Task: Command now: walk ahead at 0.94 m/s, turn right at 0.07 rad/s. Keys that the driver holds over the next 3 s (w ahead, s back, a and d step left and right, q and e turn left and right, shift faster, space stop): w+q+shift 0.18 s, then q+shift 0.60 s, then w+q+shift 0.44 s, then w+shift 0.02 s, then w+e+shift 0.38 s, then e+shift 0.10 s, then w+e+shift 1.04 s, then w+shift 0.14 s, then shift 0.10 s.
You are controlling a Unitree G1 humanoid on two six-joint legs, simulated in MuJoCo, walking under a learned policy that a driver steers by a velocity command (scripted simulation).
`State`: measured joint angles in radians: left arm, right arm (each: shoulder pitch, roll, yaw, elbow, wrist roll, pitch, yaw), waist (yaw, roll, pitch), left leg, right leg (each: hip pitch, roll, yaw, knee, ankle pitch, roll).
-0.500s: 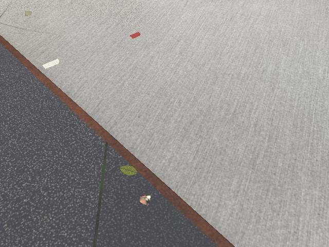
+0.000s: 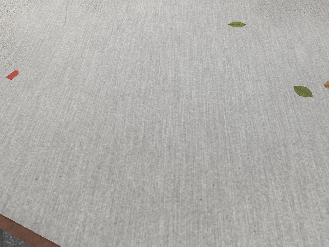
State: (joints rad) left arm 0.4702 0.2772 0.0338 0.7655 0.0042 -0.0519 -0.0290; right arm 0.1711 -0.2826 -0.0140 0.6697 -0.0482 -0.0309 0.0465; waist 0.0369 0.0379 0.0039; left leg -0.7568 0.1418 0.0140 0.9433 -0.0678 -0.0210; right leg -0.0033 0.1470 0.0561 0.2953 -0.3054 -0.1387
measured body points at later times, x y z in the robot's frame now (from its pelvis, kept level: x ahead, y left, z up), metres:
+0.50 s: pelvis +0.44 +0.02 -0.04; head +0.49 +0.04 +0.41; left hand +0.65 +0.30 -0.07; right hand +0.53 -0.25 -0.16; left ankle +0.37 +0.05 -0.77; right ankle +0.68 -0.08 -0.73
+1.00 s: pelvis +0.60 +0.06 -0.03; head +0.58 +0.09 +0.41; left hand +0.46 +0.37 -0.14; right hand +0.92 -0.02 -0.10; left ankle +0.51 +0.11 -0.76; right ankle +0.72 -0.03 -0.77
